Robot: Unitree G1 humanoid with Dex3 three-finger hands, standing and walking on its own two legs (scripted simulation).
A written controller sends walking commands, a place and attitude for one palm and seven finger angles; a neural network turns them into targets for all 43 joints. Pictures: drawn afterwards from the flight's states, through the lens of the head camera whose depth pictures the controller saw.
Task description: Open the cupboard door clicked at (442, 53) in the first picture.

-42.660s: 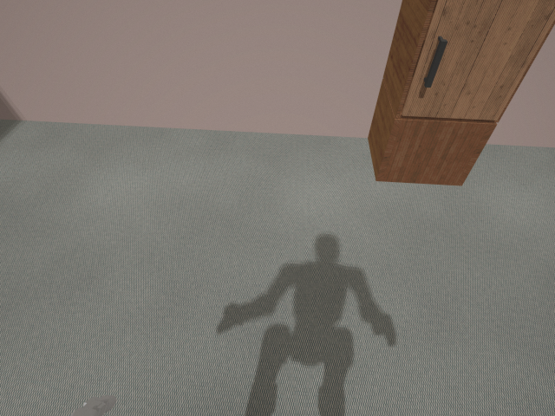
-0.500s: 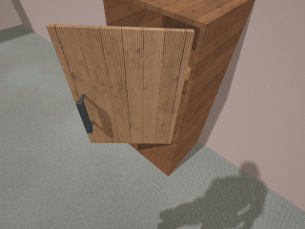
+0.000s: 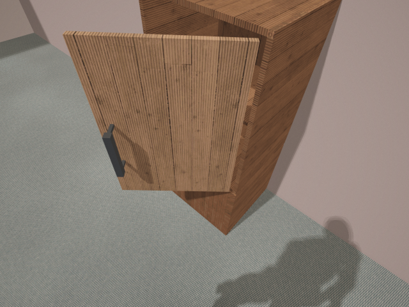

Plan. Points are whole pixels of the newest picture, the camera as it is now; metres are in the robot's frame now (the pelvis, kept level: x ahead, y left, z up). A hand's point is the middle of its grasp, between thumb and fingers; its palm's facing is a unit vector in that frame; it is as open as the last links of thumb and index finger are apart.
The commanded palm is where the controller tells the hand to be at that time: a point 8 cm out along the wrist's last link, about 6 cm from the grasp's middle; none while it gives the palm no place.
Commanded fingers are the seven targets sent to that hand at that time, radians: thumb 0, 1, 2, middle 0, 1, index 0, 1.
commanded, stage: shuffle to correct the standing spot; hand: left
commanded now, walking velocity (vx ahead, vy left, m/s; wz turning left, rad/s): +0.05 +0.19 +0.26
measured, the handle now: (116, 151) +0.54 +0.30 -0.10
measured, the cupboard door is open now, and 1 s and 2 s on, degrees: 42 42 42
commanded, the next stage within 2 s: come to a stop and stand still in 0.20 s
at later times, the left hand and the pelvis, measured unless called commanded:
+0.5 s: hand out of the picture +0.04 +0.26 -0.18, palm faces +0.06 -0.98 -0.20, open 7.4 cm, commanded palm none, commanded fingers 0.00 0.90 0.90 -0.20 -0.30 -0.20 -0.30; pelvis +0.01 +0.07 +0.00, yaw +2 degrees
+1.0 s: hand out of the picture +0.04 +0.24 -0.16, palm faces +0.04 -0.95 -0.32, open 7.3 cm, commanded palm none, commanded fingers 0.00 0.90 0.90 -0.20 -0.30 -0.20 -0.30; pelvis +0.00 +0.02 -0.01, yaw +3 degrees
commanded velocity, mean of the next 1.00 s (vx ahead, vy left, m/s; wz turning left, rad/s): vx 0.01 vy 0.00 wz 0.01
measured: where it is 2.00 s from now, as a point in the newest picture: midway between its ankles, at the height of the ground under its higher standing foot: outside the picture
